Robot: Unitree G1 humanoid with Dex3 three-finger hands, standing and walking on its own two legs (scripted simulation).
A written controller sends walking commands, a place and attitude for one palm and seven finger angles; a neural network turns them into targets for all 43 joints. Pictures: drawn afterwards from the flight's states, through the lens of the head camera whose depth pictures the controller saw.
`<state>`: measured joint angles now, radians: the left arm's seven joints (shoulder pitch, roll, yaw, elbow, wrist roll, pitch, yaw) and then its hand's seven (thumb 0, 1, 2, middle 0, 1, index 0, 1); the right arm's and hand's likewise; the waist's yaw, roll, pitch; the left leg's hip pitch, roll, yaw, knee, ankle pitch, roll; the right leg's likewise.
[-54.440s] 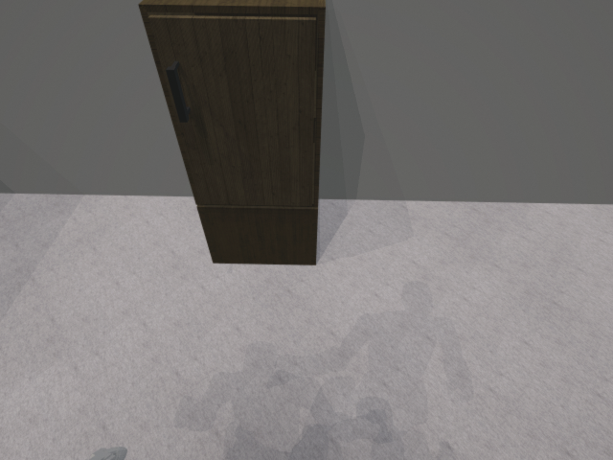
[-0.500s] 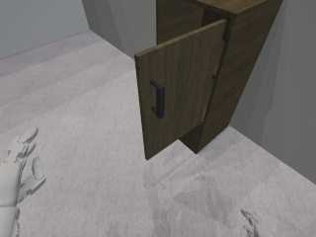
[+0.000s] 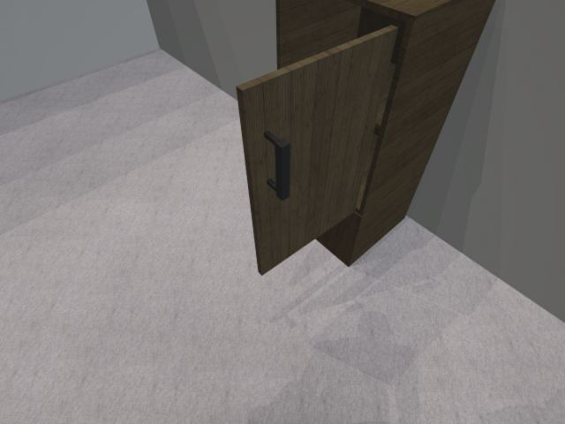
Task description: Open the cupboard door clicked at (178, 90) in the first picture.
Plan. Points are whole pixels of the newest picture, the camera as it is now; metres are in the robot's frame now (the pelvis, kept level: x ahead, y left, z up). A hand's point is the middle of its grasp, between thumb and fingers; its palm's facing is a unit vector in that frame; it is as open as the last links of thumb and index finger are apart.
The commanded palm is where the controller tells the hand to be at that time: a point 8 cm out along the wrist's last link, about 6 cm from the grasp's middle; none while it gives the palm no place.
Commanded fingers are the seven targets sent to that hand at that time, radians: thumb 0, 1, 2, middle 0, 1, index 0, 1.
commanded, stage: let the arm hang, fingers relaxed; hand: left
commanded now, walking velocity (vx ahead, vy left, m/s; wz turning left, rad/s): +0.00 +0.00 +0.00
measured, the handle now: (276, 166) +0.57 +0.05 +0.01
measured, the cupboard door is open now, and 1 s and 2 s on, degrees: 87 87 87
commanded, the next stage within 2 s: look to check the result in 0.54 s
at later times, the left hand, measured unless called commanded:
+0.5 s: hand out of the picture +0.00 +0.17 -0.18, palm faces +0.03 -0.98 -0.17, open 7.3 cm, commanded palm none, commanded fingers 0.00 0.90 0.90 -0.20 -0.30 -0.20 -0.30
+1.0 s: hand out of the picture +0.01 +0.16 -0.17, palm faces +0.02 -0.98 -0.18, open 7.4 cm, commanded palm none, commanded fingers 0.00 0.90 0.90 -0.20 -0.30 -0.20 -0.30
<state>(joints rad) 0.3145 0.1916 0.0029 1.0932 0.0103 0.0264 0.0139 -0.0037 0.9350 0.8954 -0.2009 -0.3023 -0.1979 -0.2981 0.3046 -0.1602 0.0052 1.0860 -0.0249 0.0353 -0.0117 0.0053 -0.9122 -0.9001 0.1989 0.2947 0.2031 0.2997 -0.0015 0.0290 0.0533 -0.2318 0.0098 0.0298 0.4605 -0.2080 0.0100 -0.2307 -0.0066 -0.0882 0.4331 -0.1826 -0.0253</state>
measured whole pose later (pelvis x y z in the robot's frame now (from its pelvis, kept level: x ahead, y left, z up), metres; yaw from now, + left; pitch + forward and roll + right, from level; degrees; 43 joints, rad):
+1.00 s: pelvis +0.02 +0.00 +0.00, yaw -1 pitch -1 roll +0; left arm 0.28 0.13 0.01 1.14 0.01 -0.01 0.03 0.00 0.91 0.90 -0.20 -0.30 -0.19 -0.30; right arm 0.28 -0.13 0.00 1.15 -0.02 0.00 -0.03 0.00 -0.91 -0.90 0.20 0.29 0.20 0.30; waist 0.00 0.01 0.05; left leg -0.17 0.00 0.04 0.40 -0.21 0.01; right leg -0.19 -0.01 -0.07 0.41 -0.20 -0.02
